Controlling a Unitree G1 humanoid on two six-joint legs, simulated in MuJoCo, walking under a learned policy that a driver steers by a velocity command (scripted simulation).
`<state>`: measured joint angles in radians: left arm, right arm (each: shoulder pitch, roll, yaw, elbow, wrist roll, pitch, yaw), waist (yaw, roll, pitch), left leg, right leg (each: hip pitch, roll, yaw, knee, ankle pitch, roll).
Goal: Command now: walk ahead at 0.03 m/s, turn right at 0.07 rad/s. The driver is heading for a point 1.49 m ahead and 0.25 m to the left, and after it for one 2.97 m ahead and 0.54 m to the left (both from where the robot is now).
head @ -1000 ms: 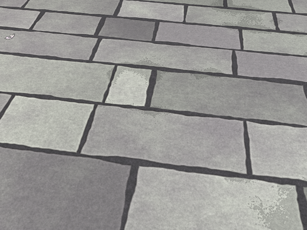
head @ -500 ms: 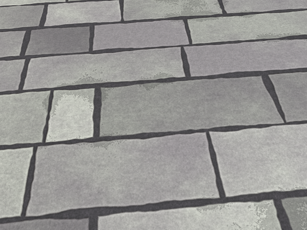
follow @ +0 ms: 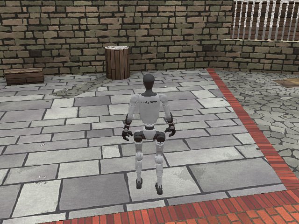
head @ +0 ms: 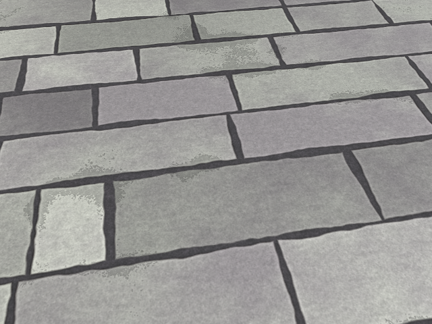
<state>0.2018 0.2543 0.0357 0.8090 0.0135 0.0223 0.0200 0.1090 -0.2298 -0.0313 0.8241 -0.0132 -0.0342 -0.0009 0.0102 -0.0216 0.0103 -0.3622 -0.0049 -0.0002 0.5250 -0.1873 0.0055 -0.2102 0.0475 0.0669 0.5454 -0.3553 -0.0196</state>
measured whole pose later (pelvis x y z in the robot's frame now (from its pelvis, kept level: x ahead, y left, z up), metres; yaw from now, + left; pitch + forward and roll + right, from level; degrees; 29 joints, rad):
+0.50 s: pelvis +0.01 +0.00 +0.00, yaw +1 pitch -2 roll +0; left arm 0.26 0.22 0.04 0.94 0.01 -0.01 0.03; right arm 0.10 -0.24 -0.05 0.98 0.00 0.00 -0.02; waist 0.00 0.00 0.04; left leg -0.29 -0.02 -0.01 0.52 -0.21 0.01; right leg -0.11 0.03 0.05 0.51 -0.37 -0.02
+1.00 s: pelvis +0.00 +0.01 +0.00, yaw +2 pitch -2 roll +0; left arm 0.30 0.19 0.02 1.04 0.01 -0.02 0.04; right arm 0.13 -0.22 -0.04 1.09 0.00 0.00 -0.04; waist -0.01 0.01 0.04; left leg -0.29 -0.02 -0.02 0.50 -0.18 0.01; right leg -0.11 0.03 0.04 0.49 -0.34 -0.01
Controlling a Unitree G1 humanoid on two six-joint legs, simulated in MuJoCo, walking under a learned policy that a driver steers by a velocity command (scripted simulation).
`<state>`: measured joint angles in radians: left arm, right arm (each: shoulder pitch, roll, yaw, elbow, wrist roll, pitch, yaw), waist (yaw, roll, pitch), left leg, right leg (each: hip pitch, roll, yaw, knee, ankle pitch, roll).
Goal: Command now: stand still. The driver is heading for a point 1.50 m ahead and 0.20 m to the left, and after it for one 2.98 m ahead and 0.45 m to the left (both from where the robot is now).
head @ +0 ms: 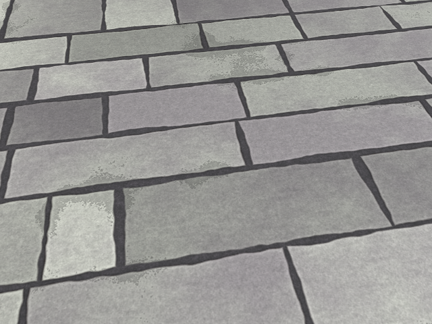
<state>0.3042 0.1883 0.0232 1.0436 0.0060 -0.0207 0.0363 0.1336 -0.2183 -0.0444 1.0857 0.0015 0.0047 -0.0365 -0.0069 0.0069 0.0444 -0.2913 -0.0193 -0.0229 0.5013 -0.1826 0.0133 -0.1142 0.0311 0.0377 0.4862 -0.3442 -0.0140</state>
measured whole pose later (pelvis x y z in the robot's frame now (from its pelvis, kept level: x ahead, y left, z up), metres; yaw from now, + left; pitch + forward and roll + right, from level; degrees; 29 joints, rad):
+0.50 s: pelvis +0.00 +0.00 +0.00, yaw +0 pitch -1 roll +0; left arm 0.34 0.17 0.02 1.08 0.00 -0.03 0.04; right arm 0.16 -0.20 -0.04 1.10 0.00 0.01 -0.04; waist -0.01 0.01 0.04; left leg -0.30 -0.02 -0.03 0.50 -0.18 0.02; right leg -0.12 0.03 0.03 0.48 -0.34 -0.01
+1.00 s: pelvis +0.08 +0.04 -0.01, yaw +0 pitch +0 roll +0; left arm 0.44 0.22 0.05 1.05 -0.03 -0.07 0.02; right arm 0.24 -0.23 -0.06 1.06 0.02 -0.12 0.01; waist -0.01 -0.04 0.00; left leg -0.27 -0.03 0.06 0.57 -0.30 0.06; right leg -0.21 -0.01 0.08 0.87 -0.48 -0.02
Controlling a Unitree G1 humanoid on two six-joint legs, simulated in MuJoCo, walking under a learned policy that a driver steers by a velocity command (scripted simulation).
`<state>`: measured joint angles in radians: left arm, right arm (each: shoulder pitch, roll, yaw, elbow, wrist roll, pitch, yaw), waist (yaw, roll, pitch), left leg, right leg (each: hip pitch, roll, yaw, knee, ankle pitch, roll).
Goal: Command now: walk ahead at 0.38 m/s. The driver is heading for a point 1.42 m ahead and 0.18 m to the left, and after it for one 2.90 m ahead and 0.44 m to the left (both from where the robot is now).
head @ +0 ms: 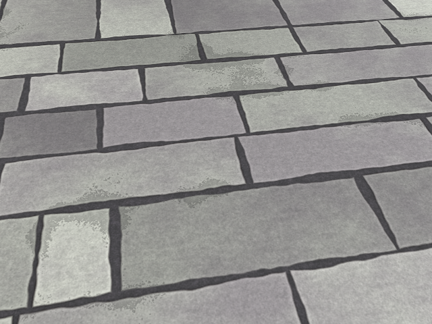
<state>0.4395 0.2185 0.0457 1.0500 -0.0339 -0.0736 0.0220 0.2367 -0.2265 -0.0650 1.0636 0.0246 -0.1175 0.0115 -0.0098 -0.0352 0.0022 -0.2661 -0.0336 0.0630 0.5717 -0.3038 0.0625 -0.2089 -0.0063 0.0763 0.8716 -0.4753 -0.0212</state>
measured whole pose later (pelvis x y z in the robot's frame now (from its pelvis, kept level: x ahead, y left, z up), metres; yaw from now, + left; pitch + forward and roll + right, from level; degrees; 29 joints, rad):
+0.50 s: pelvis +0.26 -0.05 -0.01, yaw +0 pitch +2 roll +0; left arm 0.02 0.24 0.05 0.84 -0.01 -0.11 -0.04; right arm 0.43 -0.24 -0.03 1.05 0.02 -0.08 0.00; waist -0.04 0.01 0.05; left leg -0.11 0.00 -0.05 0.99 -0.48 0.03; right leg -0.50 0.02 -0.06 0.60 -0.13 -0.07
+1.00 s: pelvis +0.52 -0.01 +0.00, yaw +0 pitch +2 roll -2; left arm 0.32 0.26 0.04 1.01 0.00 -0.06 0.01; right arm 0.04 -0.24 -0.04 0.87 -0.02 -0.10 0.02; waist 0.05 0.00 0.04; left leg -0.49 0.02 0.03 0.51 -0.06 0.05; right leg -0.15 0.03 0.00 0.75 -0.52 0.00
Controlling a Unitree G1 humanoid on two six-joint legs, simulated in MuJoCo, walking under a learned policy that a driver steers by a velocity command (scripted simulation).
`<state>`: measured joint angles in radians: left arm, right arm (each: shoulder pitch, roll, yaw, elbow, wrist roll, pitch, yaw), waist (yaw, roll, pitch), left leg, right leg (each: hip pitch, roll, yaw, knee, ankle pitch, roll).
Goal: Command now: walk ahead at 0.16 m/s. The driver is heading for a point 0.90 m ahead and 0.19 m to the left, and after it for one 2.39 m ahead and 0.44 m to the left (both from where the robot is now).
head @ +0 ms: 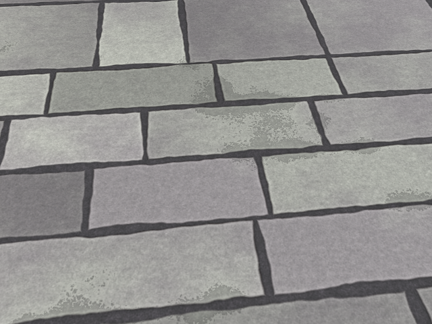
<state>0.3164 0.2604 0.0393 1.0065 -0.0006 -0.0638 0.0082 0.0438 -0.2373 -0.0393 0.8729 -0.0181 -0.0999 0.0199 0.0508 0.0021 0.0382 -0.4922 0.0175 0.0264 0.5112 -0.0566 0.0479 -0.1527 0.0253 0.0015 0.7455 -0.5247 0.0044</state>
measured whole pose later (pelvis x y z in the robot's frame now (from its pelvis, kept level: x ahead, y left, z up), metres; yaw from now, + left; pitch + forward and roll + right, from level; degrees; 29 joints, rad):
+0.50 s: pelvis +0.08 -0.01 +0.01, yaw +0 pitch +0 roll +1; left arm 0.25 0.21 0.04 1.06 0.00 -0.03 0.04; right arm 0.17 -0.22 -0.03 1.00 -0.01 -0.02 -0.02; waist 0.00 0.01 0.02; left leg -0.29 -0.01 0.05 0.48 -0.18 0.02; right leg -0.22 -0.04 0.00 0.52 -0.30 0.02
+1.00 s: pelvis +0.11 -0.01 +0.01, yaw +0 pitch -1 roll +0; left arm 0.24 0.19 0.03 1.09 0.00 -0.01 0.04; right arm 0.15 -0.21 -0.04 1.08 0.00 0.01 -0.04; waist 0.00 0.00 0.04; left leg -0.25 0.01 0.04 0.51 -0.24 0.01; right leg -0.15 -0.02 -0.02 0.50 -0.33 0.01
